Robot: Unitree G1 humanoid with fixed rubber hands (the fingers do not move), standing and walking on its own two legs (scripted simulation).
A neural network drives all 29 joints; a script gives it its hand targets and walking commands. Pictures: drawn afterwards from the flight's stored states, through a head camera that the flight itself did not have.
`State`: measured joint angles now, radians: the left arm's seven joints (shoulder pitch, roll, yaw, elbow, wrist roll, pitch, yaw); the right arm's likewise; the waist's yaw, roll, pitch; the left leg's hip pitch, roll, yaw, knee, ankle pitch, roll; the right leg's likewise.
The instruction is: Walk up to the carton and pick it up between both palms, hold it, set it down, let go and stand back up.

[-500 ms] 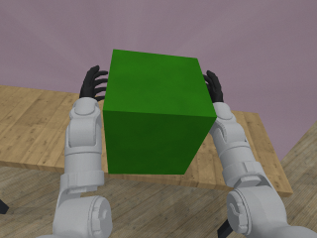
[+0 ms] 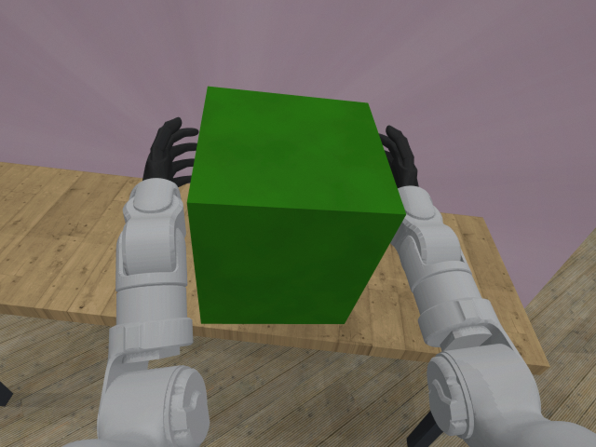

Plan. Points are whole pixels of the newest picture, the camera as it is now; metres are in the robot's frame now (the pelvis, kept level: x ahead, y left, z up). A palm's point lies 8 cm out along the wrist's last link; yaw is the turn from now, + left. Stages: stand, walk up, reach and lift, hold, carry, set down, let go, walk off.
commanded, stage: reach and lift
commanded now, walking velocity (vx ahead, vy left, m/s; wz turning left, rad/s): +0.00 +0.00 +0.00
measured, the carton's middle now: (282, 216) +0.37 +0.00 +0.14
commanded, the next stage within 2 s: hold in 0.20 s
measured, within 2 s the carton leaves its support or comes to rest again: neither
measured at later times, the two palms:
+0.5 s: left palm (148, 175) +0.36 +0.15 +0.22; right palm (399, 173) +0.36 -0.15 +0.22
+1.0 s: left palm (147, 175) +0.36 +0.16 +0.22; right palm (398, 173) +0.36 -0.15 +0.22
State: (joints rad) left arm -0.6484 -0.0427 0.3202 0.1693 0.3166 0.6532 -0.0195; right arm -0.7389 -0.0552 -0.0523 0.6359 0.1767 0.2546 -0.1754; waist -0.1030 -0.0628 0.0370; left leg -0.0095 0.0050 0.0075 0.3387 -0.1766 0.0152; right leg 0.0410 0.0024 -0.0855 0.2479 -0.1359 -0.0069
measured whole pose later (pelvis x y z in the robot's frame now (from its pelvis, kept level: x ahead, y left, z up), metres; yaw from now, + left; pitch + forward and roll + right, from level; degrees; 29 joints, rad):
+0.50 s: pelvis -0.01 +0.00 +0.00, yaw +0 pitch -9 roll -1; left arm -0.68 -0.04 0.34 0.13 0.33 0.74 -0.03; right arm -0.79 -0.06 -0.05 0.63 0.19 0.33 -0.18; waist -0.09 -0.06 0.01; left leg -0.01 0.01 0.00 0.33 -0.16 0.01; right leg 0.04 0.01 -0.08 0.25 -0.13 -0.01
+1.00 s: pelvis +0.00 +0.00 +0.00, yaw +0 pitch -9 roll -1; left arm -0.68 -0.04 0.35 0.13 0.33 0.74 -0.05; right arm -0.78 -0.06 -0.05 0.61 0.19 0.34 -0.19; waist -0.09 -0.06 0.01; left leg 0.00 0.00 0.00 0.33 -0.17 0.01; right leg 0.05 0.01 -0.08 0.25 -0.14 -0.01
